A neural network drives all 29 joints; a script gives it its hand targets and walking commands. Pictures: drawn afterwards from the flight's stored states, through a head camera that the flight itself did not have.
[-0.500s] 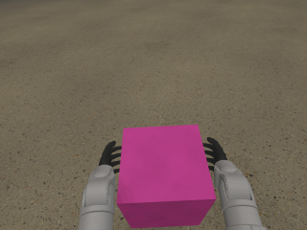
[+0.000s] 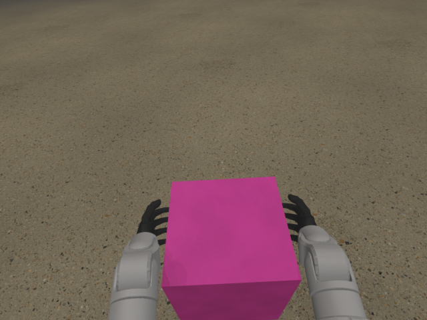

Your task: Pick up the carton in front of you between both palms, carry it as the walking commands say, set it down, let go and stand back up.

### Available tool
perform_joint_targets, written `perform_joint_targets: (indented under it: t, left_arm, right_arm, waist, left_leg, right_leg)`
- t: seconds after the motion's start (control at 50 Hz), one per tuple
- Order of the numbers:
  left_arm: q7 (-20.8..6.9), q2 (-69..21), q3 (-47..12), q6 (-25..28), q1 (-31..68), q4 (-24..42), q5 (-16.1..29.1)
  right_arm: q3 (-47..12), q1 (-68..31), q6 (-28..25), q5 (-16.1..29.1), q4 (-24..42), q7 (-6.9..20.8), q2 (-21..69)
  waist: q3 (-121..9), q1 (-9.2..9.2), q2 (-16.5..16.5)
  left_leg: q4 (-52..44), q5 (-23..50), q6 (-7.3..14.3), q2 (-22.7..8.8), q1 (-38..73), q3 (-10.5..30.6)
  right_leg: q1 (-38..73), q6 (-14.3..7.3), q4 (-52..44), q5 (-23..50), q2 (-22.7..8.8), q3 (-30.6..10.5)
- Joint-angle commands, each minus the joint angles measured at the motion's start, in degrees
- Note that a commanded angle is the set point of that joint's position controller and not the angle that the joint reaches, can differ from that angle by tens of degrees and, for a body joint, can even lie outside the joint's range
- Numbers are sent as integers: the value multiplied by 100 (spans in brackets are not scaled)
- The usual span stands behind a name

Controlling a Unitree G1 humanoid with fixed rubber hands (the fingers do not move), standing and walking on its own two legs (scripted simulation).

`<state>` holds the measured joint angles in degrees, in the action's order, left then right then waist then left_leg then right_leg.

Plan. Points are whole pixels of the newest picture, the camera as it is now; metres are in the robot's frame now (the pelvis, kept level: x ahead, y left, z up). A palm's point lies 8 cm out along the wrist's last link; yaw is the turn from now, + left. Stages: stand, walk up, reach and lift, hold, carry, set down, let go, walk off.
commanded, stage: carry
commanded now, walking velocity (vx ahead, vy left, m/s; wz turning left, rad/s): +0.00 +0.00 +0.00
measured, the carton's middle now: (226, 253) +0.29 +0.00 -0.04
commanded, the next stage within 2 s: hold in 0.26 s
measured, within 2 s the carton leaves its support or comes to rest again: neither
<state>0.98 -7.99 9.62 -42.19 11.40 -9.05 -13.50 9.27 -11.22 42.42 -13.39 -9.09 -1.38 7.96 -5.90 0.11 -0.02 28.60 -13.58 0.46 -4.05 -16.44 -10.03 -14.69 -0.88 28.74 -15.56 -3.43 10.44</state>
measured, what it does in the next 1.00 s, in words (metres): shifts its weight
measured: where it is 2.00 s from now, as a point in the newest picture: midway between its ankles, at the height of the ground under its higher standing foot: outside the picture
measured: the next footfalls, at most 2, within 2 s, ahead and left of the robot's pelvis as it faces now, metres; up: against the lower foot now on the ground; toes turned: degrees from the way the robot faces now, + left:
none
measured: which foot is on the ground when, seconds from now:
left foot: down 0.00-1.00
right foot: down 0.00-1.00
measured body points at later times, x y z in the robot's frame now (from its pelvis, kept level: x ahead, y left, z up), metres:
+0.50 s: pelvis -0.02 +0.00 +0.01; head -0.05 +0.00 +0.46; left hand +0.28 +0.14 +0.04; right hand +0.27 -0.16 +0.04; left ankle +0.02 +0.13 -0.74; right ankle -0.01 -0.11 -0.74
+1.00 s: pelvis -0.05 +0.02 -0.02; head +0.02 +0.01 +0.42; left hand +0.33 +0.13 -0.04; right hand +0.30 -0.17 -0.05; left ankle +0.02 +0.12 -0.74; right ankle -0.01 -0.11 -0.74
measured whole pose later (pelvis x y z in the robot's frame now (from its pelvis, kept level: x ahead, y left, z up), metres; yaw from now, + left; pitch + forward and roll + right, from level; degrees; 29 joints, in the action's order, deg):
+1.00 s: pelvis -0.05 +0.02 -0.02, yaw -5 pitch +3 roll +0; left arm -1.3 -12.0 31.9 -23.4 35.2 -34.6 -26.5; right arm 31.3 -35.2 23.4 -27.3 -35.7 3.9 9.2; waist 6.6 -0.1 0.1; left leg 40.6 -15.0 0.6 3.1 -29.0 2.8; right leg -29.0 0.1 41.5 -15.9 2.6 -4.5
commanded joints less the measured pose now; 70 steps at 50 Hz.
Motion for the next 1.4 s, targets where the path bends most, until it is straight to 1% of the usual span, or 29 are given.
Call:
perform_joint_targets:
  t: [0.0, 0.24, 0.26, 0.28, 0.3, 0.32, 0.34, 0.36, 0.38, 0.42, 0.48, 0.56, 0.64, 0.7, 0.74, 0.78, 0.82, 0.86, 0.9, 0.96, 1.02, 1.08, 1.1, 1.14, 1.18, 1.2, 1.24, 1.32, 1.38]
  left_arm:
    - [-1250, -5057, -3138, 193, 2471, 335, 1384]
    - [-1253, -5065, -3150, 194, 2470, 350, 1396]
    - [-1283, -5207, -3016, 127, 1902, 512, 1361]
    - [-1229, -5056, -2940, 214, 1892, 663, 1339]
    - [-1230, -4990, -2973, 206, 2039, 706, 1256]
    - [-1233, -4944, -3010, 213, 2138, 657, 1225]
    - [-1263, -4952, -2960, 240, 2223, 618, 1263]
    - [-1285, -4942, -2974, 257, 2281, 599, 1312]
    - [-1298, -4948, -3020, 278, 2355, 541, 1328]
    - [-1308, -4991, -2955, 286, 2410, 392, 1290]
    - [-1319, -5082, -2799, 273, 2442, 185, 1170]
    - [-1378, -5213, -2593, 264, 2796, -133, 1074]
    - [-1500, -5419, -2121, 404, 3813, -965, 912]
    - [-1566, -5547, -1524, 650, 4668, -1891, 608]
    - [-1481, -5389, -993, 814, 5002, -2399, 318]
    - [-1327, -5039, -397, 966, 5095, -2741, -29]
    - [-1172, -4613, 147, 1131, 4990, -2955, -376]
    - [-1046, -4167, 576, 1360, 4743, -3053, -650]
    - [-953, -3860, 762, 1666, 4604, -3051, -777]
    - [-889, -3872, 568, 2214, 4614, -2967, -723]
    - [-874, -4238, -44, 2842, 4777, -2862, -424]
    - [-883, -4656, -831, 3368, 5076, -2781, -92]
    - [-885, -4826, -1112, 3472, 5177, -2688, 20]
    - [-866, -5076, -1638, 3593, 5272, -2446, 248]
    - [-839, -5142, -2038, 3621, 5278, -2182, 466]
    - [-819, -5162, -2183, 3606, 5261, -2086, 545]
    - [-802, -5141, -2293, 3525, 5224, -2068, 619]
    - [-848, -5077, -2118, 3282, 5200, -2377, 569]
    - [-875, -5003, -1855, 3175, 5229, -2677, 512]
  right_arm:
    - [-3137, -2556, -219, 1405, 407, 1259, 5074]
    - [-3157, -2555, -219, 1416, 422, 1261, 5082]
    - [-3016, -1987, -181, 1373, 454, 1297, 5175]
    - [-2994, -2042, -263, 1275, 663, 1273, 4910]
    - [-2908, -2051, -263, 1225, 629, 1268, 4951]
    - [-2933, -2175, -288, 1230, 598, 1239, 4965]
    - [-2890, -2149, -299, 1161, 524, 1204, 4930]
    - [-2824, -2118, -313, 1123, 466, 1185, 4901]
    - [-2839, -2257, -330, 1155, 465, 1186, 4957]
    - [-2888, -2437, -331, 1202, 411, 1226, 5032]
    - [-2901, -2659, -312, 1259, 274, 1336, 5110]
    - [-2713, -3062, -301, 1210, -68, 1461, 5182]
    - [-2100, -3952, -479, 914, -1008, 1621, 5201]
    - [-1366, -4765, -780, 506, -1913, 1723, 5172]
    - [-770, -5083, -963, 177, -2433, 1675, 4950]
    - [-178, -5170, -1123, -192, -2803, 1551, 4613]
    - [306, -5100, -1260, -529, -3025, 1414, 4227]
    - [609, -4934, -1446, -767, -3075, 1306, 3866]
    - [709, -4804, -1729, -875, -3043, 1238, 3635]
    - [516, -4767, -2277, -782, -2998, 1204, 3642]
    - [-6, -4874, -2896, -504, -2932, 1206, 3937]
    - [-767, -5146, -3412, -143, -2830, 1201, 4355]
    - [-1039, -5213, -3518, -20, -2750, 1201, 4495]
    - [-1572, -5296, -3642, 252, -2533, 1185, 4760]
    - [-1991, -5366, -3663, 493, -2272, 1151, 4857]
    - [-2131, -5327, -3641, 569, -2210, 1128, 4900]
    - [-2257, -5277, -3548, 671, -2195, 1092, 4929]
    - [-2091, -5261, -3294, 647, -2479, 1080, 4922]
    - [-1848, -5318, -3186, 577, -2755, 1061, 4875]
  waist:
    - [-1249, -1, 10]
    - [-1274, -2, 9]
    - [-736, 0, -59]
    - [-1012, 81, 5]
    - [-875, -34, -55]
    - [-927, -28, -135]
    - [-809, -13, -174]
    - [-791, -58, -156]
    - [-785, -86, -177]
    - [-663, -30, -112]
    - [-492, 77, -48]
    - [-242, 101, -5]
    - [78, 9, 31]
    - [187, -83, 93]
    - [324, -122, 134]
    - [478, -120, 141]
    - [544, -107, 117]
    - [448, -18, 44]
    - [116, 43, -27]
    - [-631, 68, -45]
    - [-1573, 8, -21]
    - [-2865, -91, -47]
    - [-3399, -118, -64]
    - [-4447, -83, -44]
    - [-5348, -64, -42]
    - [-5599, -53, -18]
    - [-5702, -36, -37]
    - [-5106, -4, -53]
    - [-4746, 17, -82]
  left_leg:
    - [-366, 1072, 23, -586, 521, 607]
    - [-362, 1024, 9, -589, 509, 607]
    - [-592, 2280, 146, 909, 1538, 1379]
    - [-685, 2295, 182, 820, 1605, 1544]
    - [-672, 2499, 101, 804, 1625, 1547]
    - [-688, 2329, 75, 855, 1744, 1500]
    - [-745, 2127, 33, 897, 1426, 1493]
    - [-774, 2049, -3, 914, 1267, 1486]
    - [-804, 1728, 14, 934, 1387, 1470]
    - [-842, 1354, 40, 917, 1404, 1474]
    - [-886, 959, 69, 892, 1377, 1473]
    - [-933, 408, 92, 843, 1312, 1458]
    - [-827, -692, 106, 773, 984, 1427]
    - [-683, -1316, 91, 734, 734, 1497]
    - [-575, -1541, 86, 726, 594, 1525]
    - [-439, -1542, 79, 743, 391, 1511]
    - [-267, -1362, 72, 787, 162, 1456]
    - [-11, -950, 68, 831, -180, 1379]
    - [331, -476, 33, 890, -533, 1324]
    - [803, 166, -28, 1000, -944, 1321]
    - [1363, 666, -53, 1065, -1282, 1348]
    - [2022, 1122, -103, 1123, -1635, 1384]
    - [2228, 1316, -118, 1145, -1700, 1388]
    - [2621, 1737, -158, 1186, -1916, 1375]
    - [2963, 1972, -185, 1227, -2092, 1349]
    - [3094, 1965, -208, 1242, -2290, 1319]
    - [3305, 1665, -225, 1257, -2756, 1275]
    - [3566, 770, -219, 1268, -3819, 1206]
    - [3777, 403, -198, 1290, -4470, 1169]
  right_leg:
    - [343, -24, -446, 1105, -636, -633]
    - [316, -38, -450, 1090, -635, -644]
    - [1106, -114, -750, 2585, 737, -1563]
    - [1353, -78, -668, 2889, 629, -1689]
    - [1449, -56, -701, 2844, 694, -1676]
    - [1436, -5, -812, 2576, 719, -1658]
    - [1726, 27, -846, 2502, 747, -1666]
    - [1974, 13, -857, 2529, 753, -1669]
    - [1828, 33, -912, 2207, 740, -1650]
    - [1653, 33, -932, 1782, 720, -1623]
    - [1442, 35, -976, 1269, 709, -1591]
    - [1191, 12, -1014, 606, 701, -1561]
    - [841, -92, -889, -567, 692, -1510]
    - [543, -133, -609, -977, 710, -1478]
    - [313, -170, -419, -1117, 729, -1461]
    - [65, -201, -241, -1112, 753, -1429]
    - [-232, -201, -80, -1001, 784, -1396]
    - [-561, -163, 140, -708, 812, -1366]
    - [-910, -104, 412, -340, 849, -1356]
    - [-1464, -42, 843, 202, 929, -1341]
    - [-1955, -2, 1354, 616, 995, -1359]
    - [-2378, 81, 1970, 1030, 1052, -1376]
    - [-2482, 111, 2161, 1234, 1073, -1378]
    - [-2601, 152, 2568, 1699, 1116, -1363]
    - [-2766, 179, 2905, 1945, 1142, -1351]
    - [-2824, 182, 3033, 1990, 1147, -1357]
    - [-3121, 208, 3220, 1784, 1158, -1357]
    - [-3918, 232, 3472, 995, 1174, -1329]
    - [-4456, 242, 3675, 653, 1187, -1301]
